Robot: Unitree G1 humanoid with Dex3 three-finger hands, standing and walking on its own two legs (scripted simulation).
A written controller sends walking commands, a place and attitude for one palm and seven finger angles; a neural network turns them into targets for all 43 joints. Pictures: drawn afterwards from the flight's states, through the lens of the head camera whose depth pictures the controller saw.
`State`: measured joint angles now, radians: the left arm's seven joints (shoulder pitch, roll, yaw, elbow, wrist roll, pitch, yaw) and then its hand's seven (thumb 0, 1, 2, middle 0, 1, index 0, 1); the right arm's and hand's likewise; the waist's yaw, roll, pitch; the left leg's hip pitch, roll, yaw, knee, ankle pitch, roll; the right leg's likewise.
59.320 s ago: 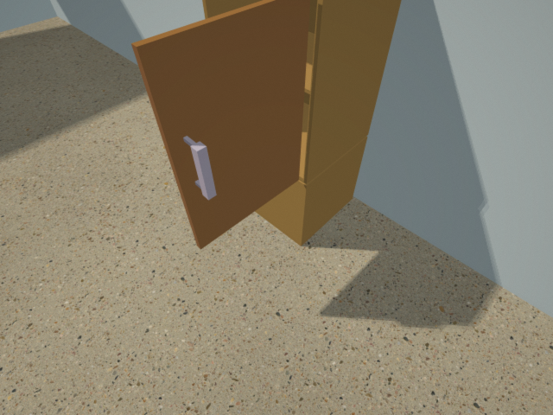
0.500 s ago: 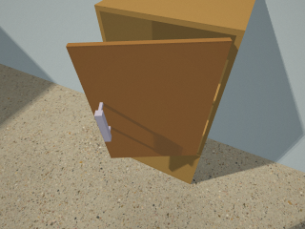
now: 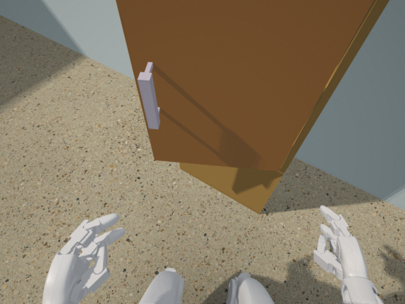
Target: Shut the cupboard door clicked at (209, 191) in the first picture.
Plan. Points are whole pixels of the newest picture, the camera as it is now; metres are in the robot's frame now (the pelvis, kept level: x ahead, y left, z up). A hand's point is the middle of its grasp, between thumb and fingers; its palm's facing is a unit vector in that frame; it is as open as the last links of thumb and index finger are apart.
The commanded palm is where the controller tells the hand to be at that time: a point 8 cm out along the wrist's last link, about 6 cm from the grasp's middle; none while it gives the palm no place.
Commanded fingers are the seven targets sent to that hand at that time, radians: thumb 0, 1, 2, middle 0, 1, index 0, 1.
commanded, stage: raise the hand and make a fist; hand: left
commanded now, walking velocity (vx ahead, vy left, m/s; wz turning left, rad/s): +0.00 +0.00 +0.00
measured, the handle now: (152, 97) +0.53 +0.18 +0.07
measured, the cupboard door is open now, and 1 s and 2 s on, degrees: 27 27 27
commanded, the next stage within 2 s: bring the fist close to the handle in 1.44 s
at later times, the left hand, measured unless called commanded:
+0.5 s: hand (89, 229) +0.22 +0.21 +0.06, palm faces +0.05 -1.00 -0.05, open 3.6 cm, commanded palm +0.19 +0.26 +0.06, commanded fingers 0.00 0.90 0.90 -1.10 -1.28 -1.10 -1.28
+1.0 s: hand (98, 214) +0.24 +0.21 +0.07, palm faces -0.02 -1.00 -0.05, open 3.1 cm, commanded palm +0.22 +0.26 +0.07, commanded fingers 0.00 0.90 0.90 -1.30 -1.50 -1.30 -1.50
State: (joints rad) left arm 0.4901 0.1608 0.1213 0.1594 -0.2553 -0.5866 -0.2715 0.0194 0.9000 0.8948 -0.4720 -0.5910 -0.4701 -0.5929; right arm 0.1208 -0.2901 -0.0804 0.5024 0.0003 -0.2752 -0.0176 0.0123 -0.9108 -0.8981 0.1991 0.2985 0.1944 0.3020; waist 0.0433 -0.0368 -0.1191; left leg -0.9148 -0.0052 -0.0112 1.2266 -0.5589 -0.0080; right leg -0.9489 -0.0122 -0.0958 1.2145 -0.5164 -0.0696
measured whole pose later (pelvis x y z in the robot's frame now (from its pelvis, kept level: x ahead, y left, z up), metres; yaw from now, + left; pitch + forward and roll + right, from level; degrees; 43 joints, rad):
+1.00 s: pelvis +0.02 +0.03 +0.01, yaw -1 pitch +16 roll -2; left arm 0.41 0.24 0.12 -0.09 -0.25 -0.34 -0.22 0.02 0.90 0.90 -1.28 -1.48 -1.28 -1.48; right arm 0.25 -0.23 0.03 0.45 0.01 -0.15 -0.06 0.01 -0.91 -0.90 0.21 0.30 0.20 0.30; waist 0.01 0.03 -0.15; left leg -0.88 0.00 -0.02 1.18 -0.57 0.03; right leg -0.89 -0.01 -0.10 1.12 -0.50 -0.03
